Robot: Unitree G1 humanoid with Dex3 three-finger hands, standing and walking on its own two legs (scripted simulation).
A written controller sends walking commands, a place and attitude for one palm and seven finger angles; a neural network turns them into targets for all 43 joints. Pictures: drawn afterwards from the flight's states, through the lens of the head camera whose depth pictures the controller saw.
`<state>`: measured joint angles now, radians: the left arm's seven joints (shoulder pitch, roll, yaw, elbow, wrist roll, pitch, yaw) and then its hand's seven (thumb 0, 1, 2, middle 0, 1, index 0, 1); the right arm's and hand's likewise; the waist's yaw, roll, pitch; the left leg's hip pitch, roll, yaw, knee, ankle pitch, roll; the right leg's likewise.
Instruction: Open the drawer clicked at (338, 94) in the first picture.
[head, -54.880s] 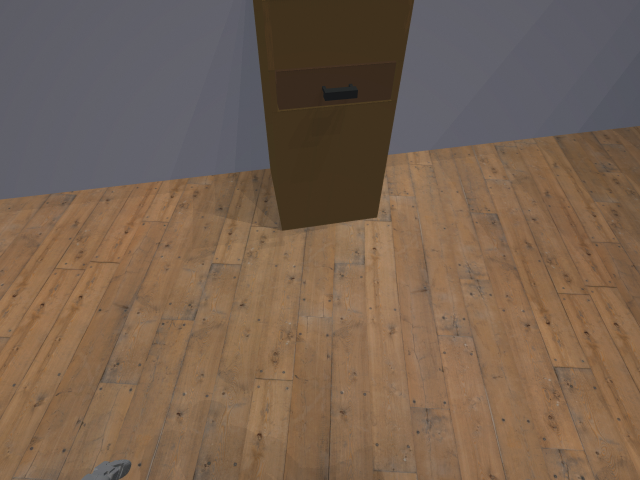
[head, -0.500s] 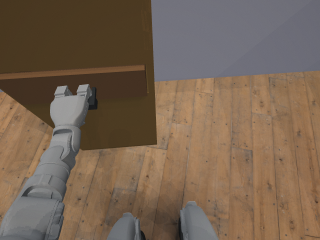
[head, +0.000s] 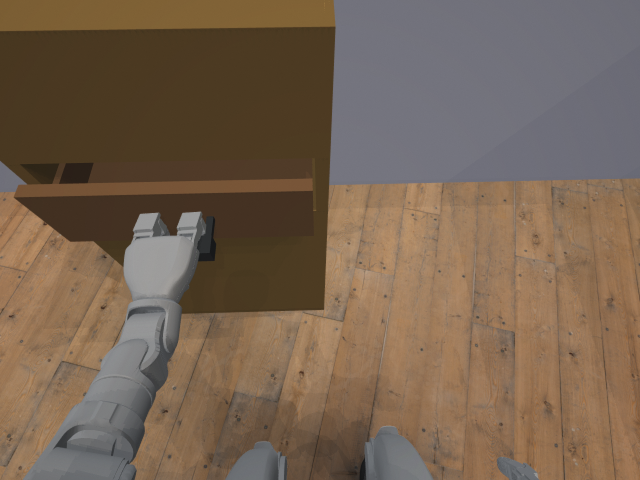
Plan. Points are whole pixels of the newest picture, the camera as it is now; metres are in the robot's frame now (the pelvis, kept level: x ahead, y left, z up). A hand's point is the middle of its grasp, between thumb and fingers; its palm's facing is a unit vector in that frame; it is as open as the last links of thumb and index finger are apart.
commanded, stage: pull the drawer open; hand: left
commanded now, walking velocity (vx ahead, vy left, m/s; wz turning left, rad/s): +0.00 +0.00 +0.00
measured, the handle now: (177, 236) +0.44 +0.21 -0.05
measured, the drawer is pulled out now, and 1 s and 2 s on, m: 0.05 0.05 0.16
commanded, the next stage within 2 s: none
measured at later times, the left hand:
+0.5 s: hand (178, 275) +0.38 +0.21 -0.06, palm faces -0.04 -0.01 -1.00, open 6.1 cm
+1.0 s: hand (178, 279) +0.38 +0.21 -0.06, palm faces -0.07 -0.03 -1.00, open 6.1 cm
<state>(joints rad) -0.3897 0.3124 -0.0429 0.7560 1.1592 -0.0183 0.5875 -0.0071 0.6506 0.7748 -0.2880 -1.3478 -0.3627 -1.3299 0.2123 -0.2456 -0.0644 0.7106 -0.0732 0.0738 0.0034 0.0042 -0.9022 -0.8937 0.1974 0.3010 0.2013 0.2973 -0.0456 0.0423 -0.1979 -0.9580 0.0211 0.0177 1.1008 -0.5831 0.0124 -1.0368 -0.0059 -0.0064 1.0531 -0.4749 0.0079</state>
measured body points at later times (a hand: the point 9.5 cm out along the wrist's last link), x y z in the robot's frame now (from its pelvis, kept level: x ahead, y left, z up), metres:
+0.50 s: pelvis -0.07 -0.01 -0.03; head +0.07 -0.02 +0.40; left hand +0.38 +0.21 -0.01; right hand -0.03 -0.29 -0.17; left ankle -0.06 +0.11 -0.66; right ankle +0.00 -0.13 -0.66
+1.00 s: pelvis -0.06 -0.01 -0.02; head +0.07 -0.02 +0.41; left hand +0.38 +0.21 -0.01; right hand -0.01 -0.28 -0.16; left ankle -0.06 +0.11 -0.66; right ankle +0.00 -0.13 -0.66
